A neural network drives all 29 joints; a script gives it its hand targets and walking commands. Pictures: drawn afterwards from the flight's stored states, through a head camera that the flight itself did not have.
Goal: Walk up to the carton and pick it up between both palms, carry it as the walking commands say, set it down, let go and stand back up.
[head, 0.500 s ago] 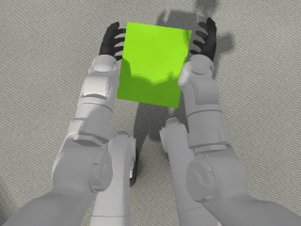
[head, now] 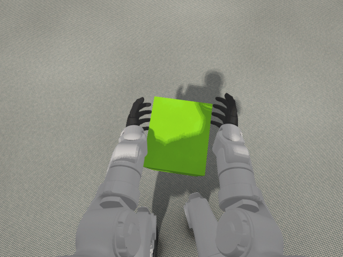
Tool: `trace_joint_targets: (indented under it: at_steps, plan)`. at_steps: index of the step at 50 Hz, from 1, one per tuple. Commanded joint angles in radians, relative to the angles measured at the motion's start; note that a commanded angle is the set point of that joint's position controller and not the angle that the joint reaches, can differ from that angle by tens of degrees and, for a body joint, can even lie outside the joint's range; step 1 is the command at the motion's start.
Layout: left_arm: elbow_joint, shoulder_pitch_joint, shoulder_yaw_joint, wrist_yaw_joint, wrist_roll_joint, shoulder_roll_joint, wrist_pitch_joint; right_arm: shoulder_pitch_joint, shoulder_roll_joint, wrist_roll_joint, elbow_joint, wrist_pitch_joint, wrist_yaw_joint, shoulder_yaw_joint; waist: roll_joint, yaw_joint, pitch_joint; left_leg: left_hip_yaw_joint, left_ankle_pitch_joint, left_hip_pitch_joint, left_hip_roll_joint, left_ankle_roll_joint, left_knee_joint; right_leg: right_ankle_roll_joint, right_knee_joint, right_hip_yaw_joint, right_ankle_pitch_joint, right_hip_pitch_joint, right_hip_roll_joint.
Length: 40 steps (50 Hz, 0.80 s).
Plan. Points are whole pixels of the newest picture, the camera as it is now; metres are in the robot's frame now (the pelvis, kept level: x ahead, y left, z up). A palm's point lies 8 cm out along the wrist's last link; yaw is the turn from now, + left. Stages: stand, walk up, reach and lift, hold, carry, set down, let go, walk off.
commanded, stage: reach and lift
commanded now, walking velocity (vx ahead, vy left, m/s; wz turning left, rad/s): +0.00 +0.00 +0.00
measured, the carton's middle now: (178, 142) +0.40 -0.06 -0.14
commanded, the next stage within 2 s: none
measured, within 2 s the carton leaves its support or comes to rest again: neither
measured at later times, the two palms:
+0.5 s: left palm (140, 127) +0.40 +0.03 +0.01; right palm (245, 119) +0.38 -0.19 +0.03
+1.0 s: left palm (120, 114) +0.39 +0.05 +0.10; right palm (255, 105) +0.37 -0.17 +0.12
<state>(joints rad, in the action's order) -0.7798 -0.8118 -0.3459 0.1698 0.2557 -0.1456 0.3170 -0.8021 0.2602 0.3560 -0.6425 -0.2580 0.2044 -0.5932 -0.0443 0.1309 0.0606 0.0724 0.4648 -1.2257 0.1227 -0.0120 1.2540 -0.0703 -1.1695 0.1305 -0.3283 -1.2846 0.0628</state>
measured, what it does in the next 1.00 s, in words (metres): rises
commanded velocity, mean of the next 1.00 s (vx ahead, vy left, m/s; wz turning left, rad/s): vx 0.00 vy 0.00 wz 0.00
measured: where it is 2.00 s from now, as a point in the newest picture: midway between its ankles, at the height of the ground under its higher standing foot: (175, 243)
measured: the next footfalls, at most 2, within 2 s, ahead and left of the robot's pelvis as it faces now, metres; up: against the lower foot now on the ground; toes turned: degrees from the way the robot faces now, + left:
none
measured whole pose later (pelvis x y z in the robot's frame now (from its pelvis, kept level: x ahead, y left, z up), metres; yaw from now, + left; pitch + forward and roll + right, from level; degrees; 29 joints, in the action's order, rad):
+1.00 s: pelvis +0.04 -0.01 +0.10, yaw +1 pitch +6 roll +0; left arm -0.71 -0.56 -0.30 0.13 0.27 -0.20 0.40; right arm -0.56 0.26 0.36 -0.61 -0.37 0.18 -0.45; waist -0.02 0.14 0.04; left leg 0.13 0.34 -0.51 0.09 -0.01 0.75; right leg -0.04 -0.69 0.11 -0.23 -0.57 0.03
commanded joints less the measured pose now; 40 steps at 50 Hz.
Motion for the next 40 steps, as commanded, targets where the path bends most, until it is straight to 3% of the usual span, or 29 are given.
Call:
trace_joint_targets:
  at_steps: [1,2,3,7,11,12,15,18,19,20,21,22,23,25,26,28,29,30,31,32,33,34,35,36,37,38,39,40]
  plan:
    - [0.212,-0.797,0.616,-0.241,-0.183,-1.021,-0.130,-0.384,1.069,-0.183,-0.151,-0.042,-0.309,0.669,-0.052,0.021,1.026,-0.002,-0.307,0.453,0.029,0.055,-0.244,0.046,0.077,-0.121,0.296,0.659,0.079]
    - [0.180,-0.740,0.619,-0.242,-0.175,-1.025,-0.122,-0.344,1.050,-0.174,-0.185,-0.048,-0.311,0.675,-0.036,0.024,1.005,0.001,-0.318,0.441,0.030,0.056,-0.238,0.043,0.080,-0.120,0.291,0.649,0.072]
    - [0.181,-0.703,0.638,-0.243,-0.185,-1.055,-0.129,-0.333,1.046,-0.189,-0.136,-0.036,-0.312,0.705,-0.036,0.023,0.997,0.014,-0.357,0.460,0.024,0.056,-0.245,0.045,0.085,-0.114,0.304,0.639,0.072]
    - [0.150,-0.543,0.657,-0.235,-0.183,-1.083,-0.147,-0.238,1.031,-0.199,-0.120,-0.013,-0.313,0.748,-0.005,-0.013,0.962,0.043,-0.518,0.528,0.015,0.069,-0.267,0.038,0.110,-0.102,0.365,0.640,0.070]
    - [0.135,-0.429,0.659,-0.233,-0.190,-1.073,-0.175,-0.117,1.034,-0.166,-0.145,0.009,-0.284,0.728,0.036,0.012,0.834,0.051,-0.573,0.543,0.011,0.063,-0.330,0.036,0.188,-0.083,0.452,0.723,0.075]
    - [0.137,-0.485,0.639,-0.234,-0.178,-1.037,-0.187,-0.103,1.040,-0.142,-0.200,0.008,-0.275,0.700,0.027,0.008,0.764,0.045,-0.519,0.477,0.018,0.062,-0.332,0.034,0.200,-0.075,0.452,0.729,0.065]
    - [0.177,-0.481,0.664,-0.227,-0.193,-0.995,-0.198,-0.072,1.016,-0.155,-0.174,0.023,-0.251,0.698,0.012,0.019,0.714,0.031,-0.467,0.488,0.028,0.057,-0.388,0.035,0.262,-0.066,0.514,0.840,0.059]
    - [0.199,-0.508,0.659,-0.231,-0.199,-0.963,-0.219,-0.121,1.023,-0.185,-0.136,0.033,-0.240,0.735,0.019,-0.012,0.713,0.013,-0.384,0.451,0.036,0.039,-0.411,0.033,0.289,-0.044,0.523,0.919,0.053]
    - [0.214,-0.519,0.670,-0.233,-0.190,-0.963,-0.220,-0.093,1.045,-0.174,-0.164,0.026,-0.237,0.729,0.027,0.006,0.729,0.008,-0.349,0.444,0.038,0.039,-0.414,0.032,0.287,-0.040,0.521,0.944,0.053]
    - [0.234,-0.541,0.658,-0.235,-0.195,-0.946,-0.225,-0.114,1.045,-0.178,-0.166,0.025,-0.234,0.729,0.027,-0.015,0.716,0.006,-0.317,0.425,0.040,0.029,-0.421,0.033,0.302,-0.034,0.494,0.971,0.047]
    - [0.226,-0.552,0.646,-0.238,-0.184,-0.930,-0.222,-0.099,1.030,-0.160,-0.218,0.019,-0.230,0.703,0.032,0.011,0.685,0.003,-0.279,0.422,0.035,0.027,-0.428,0.033,0.307,-0.032,0.461,0.958,0.047]
    - [0.230,-0.534,0.621,-0.239,-0.168,-0.916,-0.225,-0.105,1.051,-0.162,-0.198,0.021,-0.233,0.706,0.022,-0.028,0.680,-0.006,-0.263,0.422,0.042,0.025,-0.433,0.032,0.325,-0.029,0.432,0.961,0.046]
    - [0.215,-0.533,0.619,-0.248,-0.161,-0.906,-0.221,-0.064,1.056,-0.143,-0.231,0.010,-0.233,0.692,0.038,0.000,0.695,-0.005,-0.254,0.413,0.038,0.024,-0.447,0.032,0.322,-0.022,0.458,0.978,0.045]
    - [0.228,-0.544,0.617,-0.257,-0.166,-0.918,-0.211,-0.117,1.091,-0.157,-0.209,0.000,-0.234,0.711,0.030,-0.039,0.701,-0.016,-0.223,0.427,0.044,0.011,-0.464,0.028,0.347,-0.014,0.398,1.008,0.038]
    - [0.202,-0.551,0.594,-0.263,-0.151,-0.915,-0.202,-0.136,1.083,-0.147,-0.217,-0.006,-0.237,0.704,0.041,-0.032,0.683,-0.015,-0.200,0.432,0.038,0.010,-0.462,0.026,0.355,-0.012,0.349,0.976,0.036]
    - [0.190,-0.555,0.567,-0.268,-0.131,-0.923,-0.186,-0.145,1.107,-0.129,-0.233,-0.019,-0.240,0.703,0.020,-0.062,0.642,-0.018,-0.174,0.434,0.041,0.016,-0.467,0.028,0.387,0.006,0.275,0.991,0.027]
    - [0.244,-0.601,0.584,-0.274,-0.147,-0.932,-0.182,-0.128,1.119,-0.122,-0.233,-0.027,-0.236,0.698,0.033,-0.041,0.650,-0.023,-0.149,0.441,0.044,0.019,-0.473,0.028,0.415,0.020,0.237,1.031,0.023]
    - [0.226,-0.597,0.577,-0.283,-0.146,-0.926,-0.169,-0.125,1.134,-0.113,-0.235,-0.041,-0.232,0.699,0.064,-0.034,0.649,-0.014,-0.151,0.474,0.042,0.015,-0.483,0.023,0.422,0.002,0.231,1.048,0.025]
    - [0.240,-0.628,0.593,-0.291,-0.160,-0.953,-0.164,-0.181,1.154,-0.135,-0.175,-0.040,-0.231,0.725,0.059,-0.029,0.687,-0.013,-0.145,0.493,0.042,0.010,-0.480,0.023,0.432,0.011,0.200,1.059,0.019]
    - [0.230,-0.626,0.582,-0.296,-0.159,-0.937,-0.150,-0.180,1.142,-0.119,-0.210,-0.058,-0.230,0.721,0.095,-0.030,0.660,-0.024,-0.122,0.486,0.043,0.012,-0.485,0.016,0.447,0.020,0.165,1.079,0.011]
    - [0.240,-0.659,0.587,-0.303,-0.161,-0.936,-0.141,-0.181,1.151,-0.118,-0.207,-0.067,-0.231,0.711,0.078,-0.023,0.668,-0.022,-0.106,0.496,0.043,0.011,-0.491,0.012,0.455,0.016,0.147,1.099,0.010]
    - [0.225,-0.652,0.572,-0.305,-0.151,-0.924,-0.136,-0.180,1.158,-0.107,-0.214,-0.073,-0.233,0.707,0.100,-0.031,0.661,-0.012,-0.109,0.517,0.044,0.008,-0.505,0.014,0.464,0.003,0.148,1.103,0.013]
    - [0.255,-0.685,0.600,-0.309,-0.174,-0.945,-0.136,-0.200,1.178,-0.128,-0.168,-0.076,-0.236,0.729,0.109,-0.016,0.718,-0.018,-0.102,0.535,0.049,0.013,-0.499,0.012,0.477,0.013,0.122,1.142,0.011]
    - [0.284,-0.683,0.622,-0.311,-0.182,-0.938,-0.124,-0.144,1.162,-0.114,-0.201,-0.092,-0.236,0.716,0.131,0.013,0.729,-0.011,-0.120,0.571,0.044,0.010,-0.514,0.008,0.474,-0.006,0.154,1.146,0.017]
    - [0.264,-0.682,0.599,-0.310,-0.186,-0.922,-0.121,-0.177,1.172,-0.133,-0.173,-0.096,-0.239,0.737,0.154,-0.019,0.717,-0.011,-0.147,0.594,0.046,-0.003,-0.533,0.007,0.482,-0.015,0.182,1.158,0.017]
    - [0.245,-0.670,0.591,-0.312,-0.167,-0.921,-0.105,-0.146,1.154,-0.115,-0.206,-0.105,-0.245,0.710,0.127,0.006,0.699,-0.006,-0.132,0.615,0.042,0.006,-0.544,0.011,0.485,-0.025,0.171,1.149,0.018]
    - [0.249,-0.660,0.582,-0.312,-0.170,-0.935,-0.102,-0.157,1.180,-0.128,-0.186,-0.108,-0.245,0.719,0.134,-0.012,0.680,-0.009,-0.143,0.627,0.046,0.003,-0.540,0.012,0.506,-0.010,0.158,1.161,0.009]
    - [0.241,-0.693,0.575,-0.314,-0.169,-0.924,-0.098,-0.178,1.166,-0.120,-0.194,-0.114,-0.250,0.703,0.120,-0.007,0.644,-0.010,-0.121,0.619,0.046,0.004,-0.559,0.012,0.519,-0.014,0.141,1.155,0.008]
